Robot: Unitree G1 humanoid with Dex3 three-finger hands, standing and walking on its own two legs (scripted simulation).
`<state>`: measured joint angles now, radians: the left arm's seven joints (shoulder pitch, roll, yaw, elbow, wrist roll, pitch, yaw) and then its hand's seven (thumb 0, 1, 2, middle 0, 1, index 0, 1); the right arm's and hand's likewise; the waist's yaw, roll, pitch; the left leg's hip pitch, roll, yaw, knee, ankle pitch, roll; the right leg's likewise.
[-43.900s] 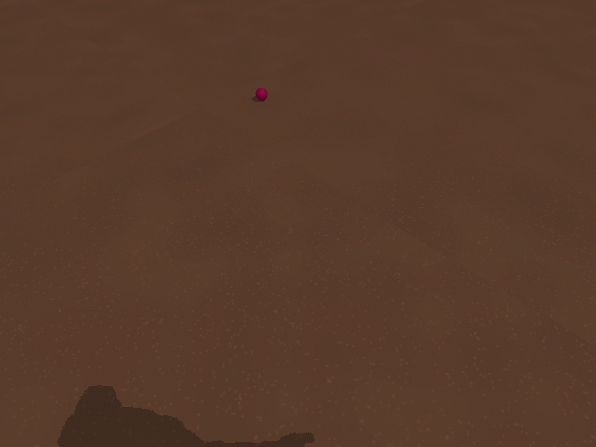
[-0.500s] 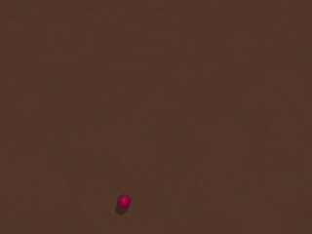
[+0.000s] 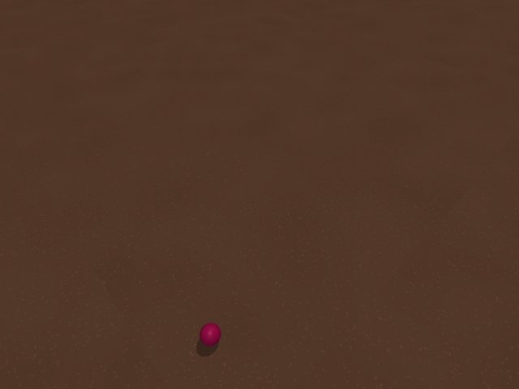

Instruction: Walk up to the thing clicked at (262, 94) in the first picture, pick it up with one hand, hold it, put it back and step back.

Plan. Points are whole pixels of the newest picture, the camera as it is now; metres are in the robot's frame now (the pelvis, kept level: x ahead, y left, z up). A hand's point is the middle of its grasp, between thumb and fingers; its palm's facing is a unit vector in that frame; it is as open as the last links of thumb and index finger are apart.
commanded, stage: stand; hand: left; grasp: from above
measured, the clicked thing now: (210, 334) +0.46 +0.24 -0.74
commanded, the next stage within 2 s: step back in 1.46 s
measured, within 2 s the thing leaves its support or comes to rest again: neither
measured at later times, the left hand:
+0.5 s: hand out of the picture +0.09 +0.22 -0.16, palm faces +0.02 -0.95 -0.33, open 7.4 cm
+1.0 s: hand out of the picture +0.10 +0.22 -0.15, palm faces +0.00 -0.94 -0.34, open 7.4 cm
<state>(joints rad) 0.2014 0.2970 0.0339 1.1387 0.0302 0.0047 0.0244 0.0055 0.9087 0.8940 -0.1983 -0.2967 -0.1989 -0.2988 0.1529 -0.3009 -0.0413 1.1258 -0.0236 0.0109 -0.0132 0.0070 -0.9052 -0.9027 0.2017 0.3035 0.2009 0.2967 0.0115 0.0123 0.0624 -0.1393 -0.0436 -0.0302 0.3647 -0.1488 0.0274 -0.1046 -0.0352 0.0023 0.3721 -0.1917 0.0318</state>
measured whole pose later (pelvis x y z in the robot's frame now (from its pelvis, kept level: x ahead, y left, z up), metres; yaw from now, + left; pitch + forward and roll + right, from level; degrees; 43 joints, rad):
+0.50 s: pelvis +0.02 -0.02 +0.00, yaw +0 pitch -4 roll +0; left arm 0.11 0.30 0.03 1.13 0.02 0.00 0.02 0.01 0.91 0.89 -0.20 -0.30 -0.20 -0.30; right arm 0.12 -0.31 -0.01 1.14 -0.02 0.00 -0.02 0.01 -0.91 -0.90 0.20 0.30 0.20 0.30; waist 0.00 0.01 0.06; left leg -0.11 -0.01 -0.04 0.33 -0.16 0.00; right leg -0.07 0.00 0.00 0.33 -0.20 0.00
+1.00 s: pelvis +0.02 -0.02 +0.00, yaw -1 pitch -3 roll +0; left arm 0.11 0.32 0.03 1.13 0.02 -0.01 0.01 0.01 0.91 0.89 -0.20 -0.30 -0.20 -0.30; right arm 0.11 -0.33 -0.01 1.15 -0.01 0.00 -0.01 0.01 -0.91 -0.90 0.20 0.30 0.20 0.30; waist 0.00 0.01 0.06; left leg -0.10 0.00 -0.04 0.31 -0.15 -0.01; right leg -0.07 0.00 0.00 0.31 -0.19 0.00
